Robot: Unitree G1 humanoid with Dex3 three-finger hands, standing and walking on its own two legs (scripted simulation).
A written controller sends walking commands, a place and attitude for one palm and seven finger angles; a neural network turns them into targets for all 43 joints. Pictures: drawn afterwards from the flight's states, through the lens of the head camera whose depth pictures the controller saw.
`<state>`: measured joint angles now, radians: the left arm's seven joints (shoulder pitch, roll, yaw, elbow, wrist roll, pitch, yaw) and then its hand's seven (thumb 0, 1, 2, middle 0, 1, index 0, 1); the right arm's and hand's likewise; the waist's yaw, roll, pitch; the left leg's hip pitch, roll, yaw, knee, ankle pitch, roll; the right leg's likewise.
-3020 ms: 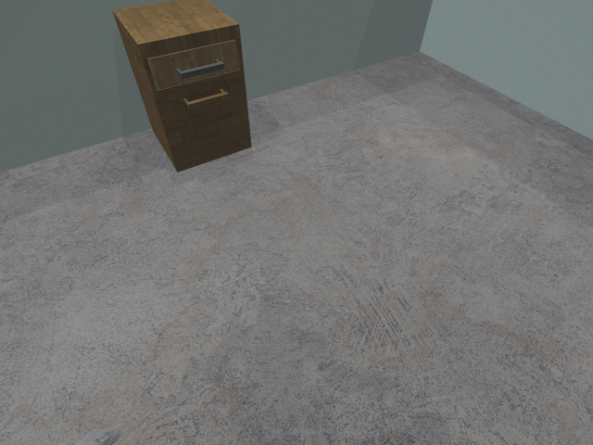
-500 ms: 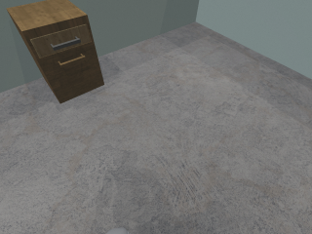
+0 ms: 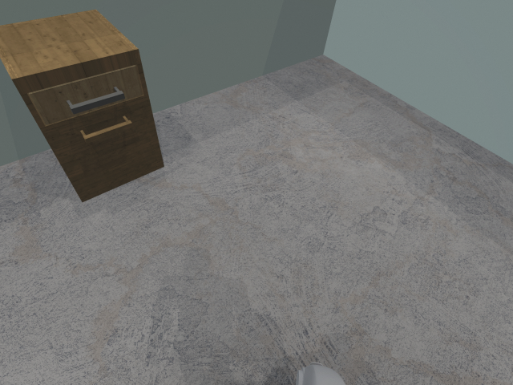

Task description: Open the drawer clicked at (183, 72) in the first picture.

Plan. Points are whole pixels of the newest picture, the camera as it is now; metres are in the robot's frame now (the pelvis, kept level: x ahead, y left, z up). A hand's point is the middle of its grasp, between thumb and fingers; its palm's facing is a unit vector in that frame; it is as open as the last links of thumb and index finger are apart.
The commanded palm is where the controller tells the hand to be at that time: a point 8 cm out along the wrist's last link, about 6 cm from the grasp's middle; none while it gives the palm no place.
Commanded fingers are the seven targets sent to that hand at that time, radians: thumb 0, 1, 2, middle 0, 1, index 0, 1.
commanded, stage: walk to a spot facing it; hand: left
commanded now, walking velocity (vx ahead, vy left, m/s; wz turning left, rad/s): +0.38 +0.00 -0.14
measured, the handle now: (95, 99) +1.08 +0.68 -0.25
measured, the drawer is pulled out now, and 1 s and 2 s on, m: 0.00 0.00 0.00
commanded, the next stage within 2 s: turn to face it in 1.04 s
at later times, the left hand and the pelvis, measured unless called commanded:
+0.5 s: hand (204, 311) +0.28 +0.11 -0.17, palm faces +0.02 -0.97 -0.23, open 7.2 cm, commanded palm none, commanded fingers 0.00 0.90 0.90 -0.20 -0.30 -0.20 -0.30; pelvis +0.25 -0.07 -0.01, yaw -1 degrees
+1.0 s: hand (201, 230) +0.48 +0.16 -0.18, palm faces +0.07 -0.98 -0.17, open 7.4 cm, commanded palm none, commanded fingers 0.00 0.90 0.90 -0.20 -0.30 -0.20 -0.30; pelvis +0.47 -0.02 -0.01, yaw -1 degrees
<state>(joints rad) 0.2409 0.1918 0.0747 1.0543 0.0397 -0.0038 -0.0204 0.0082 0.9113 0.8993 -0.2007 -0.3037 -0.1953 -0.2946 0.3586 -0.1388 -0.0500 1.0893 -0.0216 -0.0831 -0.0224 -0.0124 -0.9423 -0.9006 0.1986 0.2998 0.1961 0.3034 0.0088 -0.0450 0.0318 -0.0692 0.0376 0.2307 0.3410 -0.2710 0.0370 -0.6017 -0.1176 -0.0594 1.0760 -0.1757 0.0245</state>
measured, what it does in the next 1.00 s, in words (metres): walks ahead: right foot, then left foot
